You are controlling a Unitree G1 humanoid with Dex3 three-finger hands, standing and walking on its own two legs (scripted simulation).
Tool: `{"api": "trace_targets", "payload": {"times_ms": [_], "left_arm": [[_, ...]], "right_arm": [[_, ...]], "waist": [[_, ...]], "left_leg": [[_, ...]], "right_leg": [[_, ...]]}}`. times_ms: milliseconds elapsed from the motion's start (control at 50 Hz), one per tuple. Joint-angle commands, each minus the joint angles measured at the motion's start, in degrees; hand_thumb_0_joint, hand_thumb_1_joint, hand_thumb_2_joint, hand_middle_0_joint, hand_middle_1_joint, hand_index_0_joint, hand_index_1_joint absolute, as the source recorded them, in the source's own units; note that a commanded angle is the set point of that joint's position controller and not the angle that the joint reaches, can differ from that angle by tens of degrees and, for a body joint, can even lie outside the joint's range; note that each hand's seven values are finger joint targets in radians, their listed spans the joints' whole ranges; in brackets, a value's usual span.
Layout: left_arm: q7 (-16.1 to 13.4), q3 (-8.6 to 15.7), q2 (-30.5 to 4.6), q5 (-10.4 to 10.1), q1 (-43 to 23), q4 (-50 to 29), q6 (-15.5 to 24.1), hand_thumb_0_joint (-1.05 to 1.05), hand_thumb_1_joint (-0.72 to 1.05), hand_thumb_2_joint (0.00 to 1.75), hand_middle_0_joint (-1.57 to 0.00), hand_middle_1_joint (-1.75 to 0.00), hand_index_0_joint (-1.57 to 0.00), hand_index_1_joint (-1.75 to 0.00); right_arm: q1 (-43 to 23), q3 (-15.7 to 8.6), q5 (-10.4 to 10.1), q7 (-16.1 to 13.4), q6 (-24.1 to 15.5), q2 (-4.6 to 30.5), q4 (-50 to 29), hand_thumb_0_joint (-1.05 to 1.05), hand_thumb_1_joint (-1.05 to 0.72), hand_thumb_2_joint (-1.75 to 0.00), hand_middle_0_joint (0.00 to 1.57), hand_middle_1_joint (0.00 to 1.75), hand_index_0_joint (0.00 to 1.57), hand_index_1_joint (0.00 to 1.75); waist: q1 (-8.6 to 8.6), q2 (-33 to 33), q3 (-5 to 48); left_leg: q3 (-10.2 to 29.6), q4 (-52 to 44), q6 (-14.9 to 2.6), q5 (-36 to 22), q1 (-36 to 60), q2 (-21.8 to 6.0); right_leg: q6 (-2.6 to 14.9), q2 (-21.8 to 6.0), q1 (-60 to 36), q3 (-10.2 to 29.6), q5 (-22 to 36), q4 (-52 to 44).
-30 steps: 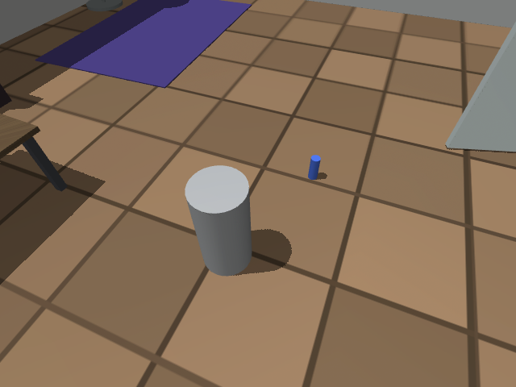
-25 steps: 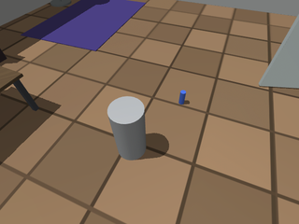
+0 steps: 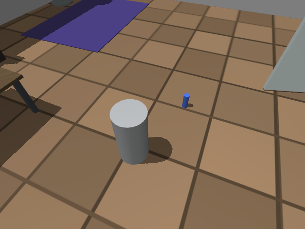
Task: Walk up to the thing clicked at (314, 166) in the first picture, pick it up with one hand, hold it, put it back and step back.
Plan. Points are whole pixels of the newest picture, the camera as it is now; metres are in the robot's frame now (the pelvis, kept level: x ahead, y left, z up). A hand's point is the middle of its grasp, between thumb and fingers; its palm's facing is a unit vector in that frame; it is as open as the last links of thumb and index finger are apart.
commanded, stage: stand
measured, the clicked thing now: (185, 100) +1.24 -0.30 -0.71
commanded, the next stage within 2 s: walk up in 0.52 s
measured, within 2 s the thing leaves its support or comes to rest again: neither
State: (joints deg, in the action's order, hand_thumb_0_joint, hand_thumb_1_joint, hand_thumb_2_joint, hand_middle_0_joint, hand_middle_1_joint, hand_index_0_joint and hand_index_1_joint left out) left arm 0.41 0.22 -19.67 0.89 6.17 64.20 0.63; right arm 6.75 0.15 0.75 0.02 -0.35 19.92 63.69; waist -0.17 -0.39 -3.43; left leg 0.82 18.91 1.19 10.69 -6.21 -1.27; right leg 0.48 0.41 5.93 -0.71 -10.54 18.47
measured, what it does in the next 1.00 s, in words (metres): steps on the spot, turning right: left foot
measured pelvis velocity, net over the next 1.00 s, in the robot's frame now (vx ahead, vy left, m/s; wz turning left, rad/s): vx -0.02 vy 0.10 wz -0.50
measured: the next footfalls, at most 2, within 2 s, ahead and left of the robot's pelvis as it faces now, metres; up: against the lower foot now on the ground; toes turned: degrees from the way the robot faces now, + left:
left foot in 0.80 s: +0.06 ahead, +0.16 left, +0.00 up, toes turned -24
right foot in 1.22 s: -0.05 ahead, -0.06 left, +0.00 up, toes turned -46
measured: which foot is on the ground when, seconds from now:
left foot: down 0.00-0.56, up 0.58-0.78, down 0.80-1.00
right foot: down 0.00-0.80, up 0.82-1.00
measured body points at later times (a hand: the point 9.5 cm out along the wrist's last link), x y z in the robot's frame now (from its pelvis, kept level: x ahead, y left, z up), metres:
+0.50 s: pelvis +0.00 +0.00 +0.00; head +0.01 +0.00 +0.45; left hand +0.07 +0.30 -0.13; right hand +0.08 -0.29 -0.14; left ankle +0.00 +0.13 -0.75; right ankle +0.00 -0.11 -0.75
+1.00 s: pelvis -0.02 +0.10 +0.00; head +0.02 +0.10 +0.44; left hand +0.23 +0.34 -0.12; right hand -0.08 -0.23 -0.10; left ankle +0.03 +0.18 -0.75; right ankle -0.08 -0.06 -0.68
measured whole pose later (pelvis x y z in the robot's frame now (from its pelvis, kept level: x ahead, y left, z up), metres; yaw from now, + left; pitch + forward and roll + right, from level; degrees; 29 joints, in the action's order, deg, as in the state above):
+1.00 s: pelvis -0.02 +0.10 +0.00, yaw -29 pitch -2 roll -2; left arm 3.3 5.3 -25.4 2.3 13.2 44.5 -3.5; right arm 9.8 -5.7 1.9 1.1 1.8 20.6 47.4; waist 1.0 0.8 -6.6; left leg -4.4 25.1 -1.6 13.8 -9.5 -2.4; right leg -0.6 1.3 26.3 5.2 -17.4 55.4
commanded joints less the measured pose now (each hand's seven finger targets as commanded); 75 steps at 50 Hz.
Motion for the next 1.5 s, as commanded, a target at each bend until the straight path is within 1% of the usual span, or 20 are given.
{"api": "trace_targets", "payload": {"times_ms": [0,480,500,580,640,720,760,780,820,920,1060,1180,1200,1220,1240,1260,1280,1320,1360,1480], "left_arm": [[-0.9,2.2,-12.1,-0.4,-2.4,-3.5,1.5,0.0,0.9,0.9,-0.2,-0.3,-0.2,-0.3],[-1.0,2.1,-12.4,-0.4,-1.9,-3.4,1.3,0.0,0.9,0.9,-0.2,-0.3,-0.2,-0.3],[-0.7,4.6,-16.4,0.7,1.2,-8.6,0.0,0.0,0.9,0.9,-0.2,-0.3,-0.2,-0.3],[-1.5,7.5,-20.1,2.0,5.8,-12.9,0.3,0.0,0.9,0.9,-0.2,-0.3,-0.2,-0.3],[-1.7,6.7,-15.7,1.7,1.6,-18.2,0.3,0.0,0.9,0.9,-0.2,-0.3,-0.2,-0.3],[-1.0,7.0,-14.6,2.0,3.1,-22.3,-1.0,0.0,0.9,0.9,-0.2,-0.3,-0.2,-0.3],[-0.8,5.9,-11.5,1.6,0.0,-25.6,-1.4,0.0,0.9,0.9,-0.2,-0.3,-0.2,-0.3],[-0.9,5.4,-7.8,1.7,2.7,-26.1,-1.5,0.0,0.9,0.9,-0.2,-0.3,-0.2,-0.3],[-1.2,7.0,-14.1,2.2,9.2,-23.9,-2.9,0.0,0.9,0.9,-0.2,-0.3,-0.2,-0.3],[2.8,7.6,-13.6,0.8,9.4,-23.3,-3.0,0.0,0.9,0.9,-0.2,-0.3,-0.2,-0.3],[3.9,6.2,-13.1,1.3,1.1,-28.4,-1.7,0.0,0.9,0.9,-0.2,-0.3,-0.2,-0.3],[3.0,6.7,-13.9,1.3,9.0,-26.6,-0.1,0.0,0.9,0.9,-0.2,-0.3,-0.2,-0.3],[2.4,7.7,-15.7,1.5,13.9,-25.2,0.2,0.0,0.9,0.9,-0.2,-0.3,-0.2,-0.3],[1.5,9.2,-20.0,1.7,17.2,-25.4,0.7,0.0,0.9,0.9,-0.2,-0.3,-0.2,-0.3],[0.9,9.7,-22.6,1.9,16.2,-27.2,1.0,0.0,0.9,0.9,-0.2,-0.3,-0.2,-0.3],[0.8,9.4,-22.1,1.3,16.7,-28.2,0.5,0.0,0.9,0.9,-0.2,-0.3,-0.2,-0.3],[0.6,9.0,-21.3,0.6,15.6,-28.1,0.2,0.0,0.9,0.9,-0.2,-0.3,-0.2,-0.3],[-0.2,7.7,-18.4,-0.4,9.5,-29.7,-0.2,0.0,0.9,0.9,-0.2,-0.3,-0.2,-0.3],[-0.5,7.7,-18.5,-0.2,7.3,-31.1,-0.2,0.0,0.9,0.9,-0.2,-0.3,-0.2,-0.3],[-0.2,8.1,-19.1,1.5,8.3,-33.2,-0.6,0.0,0.9,0.9,-0.2,-0.3,-0.2,-0.3]], "right_arm": [[-2.1,-2.1,-0.3,-0.6,-1.5,11.8,-3.4,0.0,-0.9,-0.9,0.2,0.3,0.2,0.3],[-1.9,-2.1,-0.3,-0.6,-1.4,11.8,-3.3,0.0,-0.9,-0.9,0.2,0.3,0.2,0.3],[-7.0,-7.1,0.5,0.2,-0.8,18.8,-8.3,0.0,-0.9,-0.9,0.2,0.3,0.2,0.3],[-4.4,-6.2,0.4,0.9,0.8,11.3,-12.6,0.0,-0.9,-0.9,0.2,0.3,0.2,0.3],[-1.8,-7.7,-0.4,1.3,1.1,12.8,-13.2,0.0,-0.9,-0.9,0.2,0.3,0.2,0.3],[-0.1,-8.4,0.4,1.7,1.7,10.9,-17.3,0.0,-0.9,-0.9,0.2,0.3,0.2,0.3],[6.0,-9.8,1.6,0.9,1.3,13.6,-17.4,0.0,-0.9,-0.9,0.2,0.3,0.2,0.3],[4.7,-10.6,1.9,0.5,1.1,17.6,-18.5,0.0,-0.9,-0.9,0.2,0.3,0.2,0.3],[-4.4,-11.2,1.4,0.4,1.4,19.5,-22.5,0.0,-0.9,-0.9,0.2,0.3,0.2,0.3],[-4.0,-9.3,0.8,0.0,-0.2,13.7,-23.2,0.0,-0.9,-0.9,0.2,0.3,0.2,0.3],[5.9,-10.5,1.4,2.0,-0.8,18.1,-24.5,0.0,-0.9,-0.9,0.2,0.3,0.2,0.3],[5.4,-10.0,0.6,2.7,0.0,17.1,-27.0,0.0,-0.9,-0.9,0.2,0.3,0.2,0.3],[5.5,-9.6,-0.1,2.7,0.2,16.3,-27.3,0.0,-0.9,-0.9,0.2,0.3,0.2,0.3],[6.4,-8.4,-0.7,3.0,0.0,14.0,-28.0,0.0,-0.9,-0.9,0.2,0.3,0.2,0.3],[4.8,-6.9,-1.0,3.2,0.0,10.2,-30.0,0.0,-0.9,-0.9,0.2,0.3,0.2,0.3],[2.9,-7.4,-0.8,2.7,0.0,13.9,-30.6,0.0,-0.9,-0.9,0.2,0.3,0.2,0.3],[2.2,-7.7,-0.5,2.5,-0.4,15.0,-30.4,0.0,-0.9,-0.9,0.2,0.3,0.2,0.3],[4.9,-8.0,-1.1,2.7,0.0,15.2,-26.9,0.0,-0.9,-0.9,0.2,0.3,0.2,0.3],[7.5,-7.7,-1.0,2.4,0.7,15.1,-25.6,0.0,-0.9,-0.9,0.2,0.3,0.2,0.3],[6.6,-7.8,-0.1,0.8,0.6,14.9,-25.8,0.0,-0.9,-0.9,0.2,0.3,0.2,0.3]], "waist": [[0.19,0.2,5.7],[0.18,0.5,4.3],[0.96,-1.5,0.3],[-0.37,12.2,2.5],[2.27,12.7,6.3],[2.07,7.1,10.0],[6.52,-0.6,10.8],[4.54,-15.6,10.8],[1.71,-13.0,7.8],[0.34,-8.3,0.9],[5.46,-9.3,-0.8],[1.33,-4.1,5.8],[-1.6,0.8,9.0],[-4.32,11.5,10.4],[-3.97,20.2,7.1],[-5.25,16.1,7.2],[-4.33,13.3,5.3],[-0.55,8.3,3.6],[0.77,9.3,2.4],[-0.45,9.5,1.6]], "left_leg": [[4.6,-2.0,-2.61,-9.5,1.1,-6.1],[5.2,-2.9,-2.67,-8.1,0.6,-6.1],[-3.4,9.2,-2.72,-0.6,3.3,-2.0],[5.7,26.2,-1.88,23.5,-20.4,3.1],[7.5,25.9,-1.79,16.6,-15.8,0.8],[3.2,13.9,-1.31,11.4,-2.3,4.9],[9.0,-3.9,-2.72,4.5,14.5,-2.2],[23.7,-4.8,-5.31,-2.0,17.2,-15.9],[25.5,-7.0,-14.91,7.4,0.4,-25.9],[5.2,-2.9,-7.14,2.2,-0.7,-11.3],[1.8,-3.7,-10.82,7.6,1.8,-18.2],[-9.4,13.1,-7.76,-8.3,-0.8,-16.5],[-12.0,23.5,-5.47,-8.5,-6.4,-13.5],[-12.9,36.4,-2.83,-1.8,-17.2,-7.8],[-10.5,43.4,0.64,23.3,-36.2,1.1],[-0.6,42.6,0.86,28.2,-34.5,-0.6],[0.6,43.3,1.09,28.1,-32.4,-1.9],[2.5,40.4,1.53,20.9,-30.6,-4.3],[-0.3,39.4,1.44,14.4,-25.5,-2.5],[-0.8,33.5,0.34,11.2,-20.0,0.2]], "right_leg": [[1.13,-7.6,-1.2,5.8,10.3,-2.3],[1.09,-7.7,-0.4,5.8,7.3,-2.7],[3.81,-8.3,9.5,16.2,18.6,0.2],[14.24,-18.8,-4.6,38.2,20.2,-2.1],[11.15,-12.4,-1.6,31.6,20.8,1.0],[7.24,-5.1,8.5,27.3,22.1,5.9],[1.19,1.7,23.3,19.9,8.4,15.0],[-0.51,9.8,30.3,13.0,-18.4,26.2],[-1.79,2.1,24.1,10.3,-21.3,38.8],[-0.95,-0.5,24.8,7.2,-4.8,39.5],[-1.28,-3.9,24.1,0.1,-10.4,25.1],[1.53,-0.6,8.0,-4.9,-8.6,10.6],[3.59,-0.1,-2.3,-1.8,-7.0,6.3],[7.18,-5.4,-11.0,11.2,-6.4,1.9],[12.54,-15.3,-17.7,31.7,3.0,2.1],[17.98,-19.3,-13.3,39.1,6.4,1.8],[18.82,-19.4,-8.5,37.1,8.5,1.8],[12.51,-11.5,-6.2,23.5,7.2,3.0],[9.93,-7.0,3.1,20.5,1.4,2.1],[11.28,-5.3,12.9,24.9,4.2,4.2]]}}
